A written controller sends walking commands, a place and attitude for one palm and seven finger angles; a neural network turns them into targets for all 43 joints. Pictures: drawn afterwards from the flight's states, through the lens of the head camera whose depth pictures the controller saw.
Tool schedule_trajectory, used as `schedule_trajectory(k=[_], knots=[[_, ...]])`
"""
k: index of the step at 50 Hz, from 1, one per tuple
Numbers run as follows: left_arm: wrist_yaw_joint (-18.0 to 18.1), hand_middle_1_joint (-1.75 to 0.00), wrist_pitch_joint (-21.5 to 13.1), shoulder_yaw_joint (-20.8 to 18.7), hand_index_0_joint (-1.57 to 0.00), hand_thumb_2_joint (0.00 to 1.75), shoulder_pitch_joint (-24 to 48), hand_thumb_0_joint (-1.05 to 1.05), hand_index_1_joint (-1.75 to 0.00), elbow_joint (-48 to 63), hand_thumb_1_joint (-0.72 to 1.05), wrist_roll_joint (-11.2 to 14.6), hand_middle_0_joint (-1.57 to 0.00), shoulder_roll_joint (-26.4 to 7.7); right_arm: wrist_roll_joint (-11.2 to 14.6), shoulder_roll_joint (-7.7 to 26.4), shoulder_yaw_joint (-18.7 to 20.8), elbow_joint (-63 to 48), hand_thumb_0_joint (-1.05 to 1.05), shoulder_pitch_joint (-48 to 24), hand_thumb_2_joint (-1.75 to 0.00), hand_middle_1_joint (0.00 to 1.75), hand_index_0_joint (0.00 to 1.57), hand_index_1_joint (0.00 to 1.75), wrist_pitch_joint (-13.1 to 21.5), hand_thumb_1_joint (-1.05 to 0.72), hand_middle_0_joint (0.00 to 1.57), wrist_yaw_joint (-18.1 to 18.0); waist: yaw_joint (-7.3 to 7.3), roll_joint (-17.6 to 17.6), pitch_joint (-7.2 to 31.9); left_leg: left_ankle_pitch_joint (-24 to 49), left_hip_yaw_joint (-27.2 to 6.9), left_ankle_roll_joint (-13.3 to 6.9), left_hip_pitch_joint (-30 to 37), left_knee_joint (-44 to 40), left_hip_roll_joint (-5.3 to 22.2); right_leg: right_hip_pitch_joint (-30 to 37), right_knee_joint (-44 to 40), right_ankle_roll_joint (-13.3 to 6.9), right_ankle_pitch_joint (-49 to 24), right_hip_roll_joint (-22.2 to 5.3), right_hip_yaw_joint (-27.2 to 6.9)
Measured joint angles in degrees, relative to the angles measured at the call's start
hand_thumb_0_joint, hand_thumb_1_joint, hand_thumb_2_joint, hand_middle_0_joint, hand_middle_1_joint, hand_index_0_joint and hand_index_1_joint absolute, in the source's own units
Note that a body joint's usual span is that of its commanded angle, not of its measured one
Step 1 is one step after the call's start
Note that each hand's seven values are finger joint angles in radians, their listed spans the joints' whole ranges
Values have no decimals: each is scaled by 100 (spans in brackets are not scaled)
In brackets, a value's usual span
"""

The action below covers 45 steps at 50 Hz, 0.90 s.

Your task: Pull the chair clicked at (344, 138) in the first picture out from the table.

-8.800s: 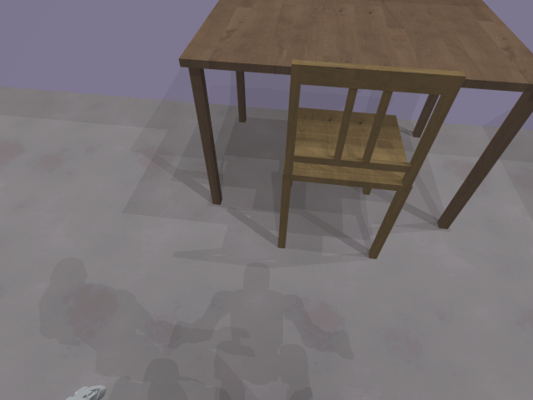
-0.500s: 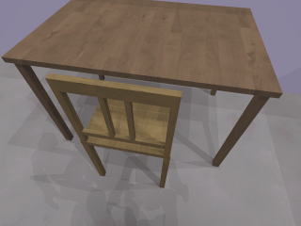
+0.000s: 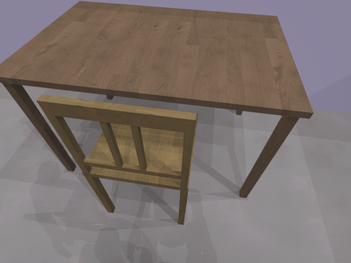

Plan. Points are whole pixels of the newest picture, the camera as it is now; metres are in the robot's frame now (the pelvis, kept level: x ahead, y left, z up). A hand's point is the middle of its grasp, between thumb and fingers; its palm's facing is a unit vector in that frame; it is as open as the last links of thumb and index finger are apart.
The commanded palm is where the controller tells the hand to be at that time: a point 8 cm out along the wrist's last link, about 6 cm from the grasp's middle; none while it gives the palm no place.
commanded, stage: come to a stop and stand still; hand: left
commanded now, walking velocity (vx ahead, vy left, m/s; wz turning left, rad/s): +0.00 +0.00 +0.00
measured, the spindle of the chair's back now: (112, 145) +0.48 +0.23 -0.10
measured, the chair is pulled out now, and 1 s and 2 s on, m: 0.00 0.00 0.00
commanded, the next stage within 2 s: look again from close up in 0.64 s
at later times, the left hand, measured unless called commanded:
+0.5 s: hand out of the picture +0.02 +0.16 -0.18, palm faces +0.06 -0.98 -0.18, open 7.4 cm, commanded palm none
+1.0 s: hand out of the picture +0.06 +0.21 -0.19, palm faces -0.01 -0.97 -0.23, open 7.4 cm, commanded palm none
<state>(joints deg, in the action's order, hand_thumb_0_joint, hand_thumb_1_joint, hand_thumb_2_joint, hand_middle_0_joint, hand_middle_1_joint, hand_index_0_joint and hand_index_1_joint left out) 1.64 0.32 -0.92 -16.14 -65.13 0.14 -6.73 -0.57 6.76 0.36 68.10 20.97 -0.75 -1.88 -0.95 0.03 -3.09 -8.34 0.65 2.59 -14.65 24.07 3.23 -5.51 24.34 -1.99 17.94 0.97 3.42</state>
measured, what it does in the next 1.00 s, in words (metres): stands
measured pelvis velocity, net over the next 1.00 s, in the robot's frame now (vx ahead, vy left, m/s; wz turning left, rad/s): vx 0.03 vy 0.03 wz -0.03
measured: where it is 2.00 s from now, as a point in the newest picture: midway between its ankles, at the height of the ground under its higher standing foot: outside the picture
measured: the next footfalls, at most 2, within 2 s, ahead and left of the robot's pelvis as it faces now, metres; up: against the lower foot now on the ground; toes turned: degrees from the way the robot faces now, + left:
none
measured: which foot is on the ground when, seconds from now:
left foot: down 0.00-1.00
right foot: down 0.00-1.00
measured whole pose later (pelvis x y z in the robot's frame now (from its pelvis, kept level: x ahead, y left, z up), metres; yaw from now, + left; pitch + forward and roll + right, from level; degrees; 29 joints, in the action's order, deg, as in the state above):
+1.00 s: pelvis +0.03 +0.03 -0.01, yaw -2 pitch -1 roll +0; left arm 3.0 -0.4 0.0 -16.9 -58.1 -0.8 -9.4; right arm -0.6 10.1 0.4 58.4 14.3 0.3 -1.3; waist -0.1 0.5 -2.2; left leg -18.0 2.6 -0.2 -17.3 36.2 1.8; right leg -6.7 32.1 0.5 24.5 -0.6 1.0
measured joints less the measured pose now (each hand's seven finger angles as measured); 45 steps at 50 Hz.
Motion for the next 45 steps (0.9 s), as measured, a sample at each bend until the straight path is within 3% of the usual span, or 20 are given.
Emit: schedule_trajectory(k=[10, 21, 37, 39, 41, 45], knots=[[57, -29, -29, -14, -20, 90, -80, 0, -30, -15, 91, -17, -20, 46, 24, -178, -9, -102, 0, -351, -90, 30, 20, 30, 91, -90, 20, -24, 73, 14, 31, -202, 53, -29, 108, 68, -57, 145, -32, 43, 137, -65, -43], [76, -29, -51, -6, -20, 90, -145, 0, -30, -11, 91, -42, -20, 16, 21, 155, 35, -193, 2, -662, -90, 30, 20, 30, 110, -92, 20, -71, 139, -56, 83, -370, 88, -41, 270, 93, -108, 340, -85, 73, 259, -123, -66], [60, -29, -58, 5, -20, 90, -97, 0, -30, 12, 91, -43, -20, -147, 23, 247, 16, -279, 0, -919, -90, 30, 20, 30, 99, -92, 20, -66, 173, -69, 80, -422, 120, -34, 423, 20, -103, 530, -267, 79, 239, -119, -94], [144, -29, -175, 34, -20, 90, -148, 0, -30, 105, 91, -110, -20, -109, 27, 315, 18, -428, 0, -918, -90, 30, 20, 30, 76, -92, 20, 8, 186, 35, 101, -529, 120, -124, 100, 464, -25, 394, -241, 103, 207, -46, -113], [166, -29, -261, 72, -20, 90, -243, 0, -30, 269, 91, -137, -20, -83, 11, 371, 32, -692, 0, -906, -90, 30, 20, 30, 93, -92, 20, 65, 146, 126, 60, -665, 99, -247, -121, 789, 8, 204, -23, 100, 265, 29, -167], [145, -29, -211, 90, -20, 90, -257, 0, -30, 482, 91, -102, -20, -159, -5, 360, 31, -983, 0, -770, -90, 30, 20, 30, 194, -91, 20, 73, 45, 47, 44, -912, 158, -186, -213, 1027, -78, -80, 611, 148, 577, -80, -219]])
